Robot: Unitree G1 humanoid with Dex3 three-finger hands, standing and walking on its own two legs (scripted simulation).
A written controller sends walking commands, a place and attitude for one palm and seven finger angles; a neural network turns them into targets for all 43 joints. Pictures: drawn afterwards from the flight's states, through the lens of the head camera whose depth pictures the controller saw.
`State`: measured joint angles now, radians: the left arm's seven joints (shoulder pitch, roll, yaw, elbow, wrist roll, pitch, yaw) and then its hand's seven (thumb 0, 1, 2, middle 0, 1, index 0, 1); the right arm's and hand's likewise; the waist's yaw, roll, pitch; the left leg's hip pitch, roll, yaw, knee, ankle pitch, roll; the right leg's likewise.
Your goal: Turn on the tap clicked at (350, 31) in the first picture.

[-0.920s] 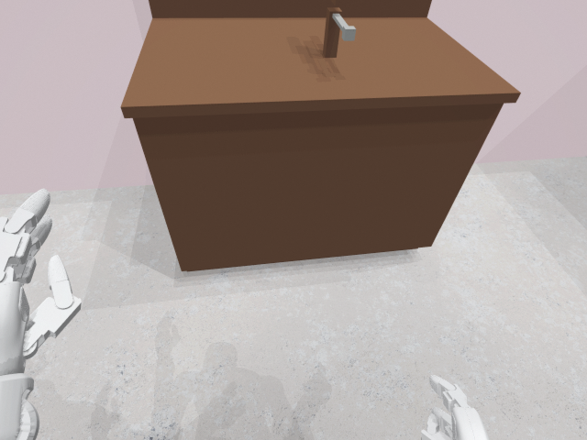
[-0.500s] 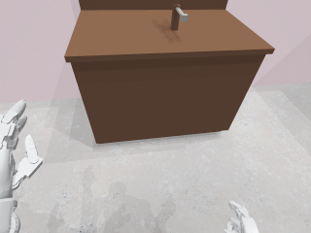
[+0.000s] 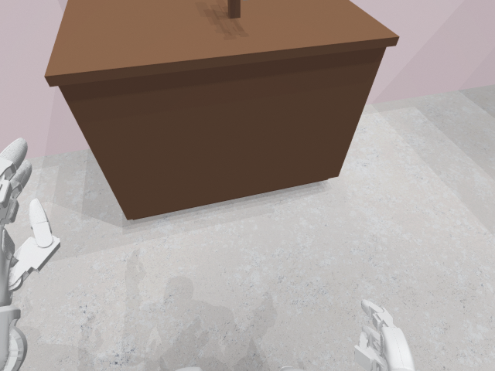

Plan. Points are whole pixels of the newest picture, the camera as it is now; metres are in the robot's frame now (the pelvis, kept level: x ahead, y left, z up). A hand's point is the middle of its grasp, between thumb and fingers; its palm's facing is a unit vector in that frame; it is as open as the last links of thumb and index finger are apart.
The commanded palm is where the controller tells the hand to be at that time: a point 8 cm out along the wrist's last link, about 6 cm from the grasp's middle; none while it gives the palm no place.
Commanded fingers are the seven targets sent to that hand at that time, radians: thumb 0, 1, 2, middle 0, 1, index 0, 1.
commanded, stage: walk to a spot facing it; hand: left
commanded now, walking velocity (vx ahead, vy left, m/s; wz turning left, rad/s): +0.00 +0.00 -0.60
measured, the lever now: out of the picture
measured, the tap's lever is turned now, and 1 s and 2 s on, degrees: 0 0 0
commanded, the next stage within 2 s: turn to face it in 1.32 s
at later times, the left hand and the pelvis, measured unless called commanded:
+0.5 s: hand (184, 205) +0.28 +0.11 +0.18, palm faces +0.16 -0.88 -0.45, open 7.4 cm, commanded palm +0.22 +0.17 +0.20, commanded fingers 0.00 0.90 0.90 -0.20 -0.30 -0.20 -0.30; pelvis -0.01 -0.05 -0.01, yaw -17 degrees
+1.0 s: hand (281, 129) +0.43 -0.01 +0.18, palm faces -0.04 -0.93 -0.37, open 7.4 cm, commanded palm +0.39 +0.05 +0.20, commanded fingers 0.00 0.90 0.90 -0.20 -0.30 -0.20 -0.30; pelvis +0.11 -0.12 +0.01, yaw -30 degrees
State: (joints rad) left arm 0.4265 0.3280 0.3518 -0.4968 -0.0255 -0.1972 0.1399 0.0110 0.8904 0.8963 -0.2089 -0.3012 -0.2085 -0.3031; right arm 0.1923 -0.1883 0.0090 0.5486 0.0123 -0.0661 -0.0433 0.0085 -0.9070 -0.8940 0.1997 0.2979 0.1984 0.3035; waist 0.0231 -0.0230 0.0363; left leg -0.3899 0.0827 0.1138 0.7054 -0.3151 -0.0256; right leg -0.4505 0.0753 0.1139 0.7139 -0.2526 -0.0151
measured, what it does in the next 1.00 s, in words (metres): steps to the right, turning right: right foot, then left foot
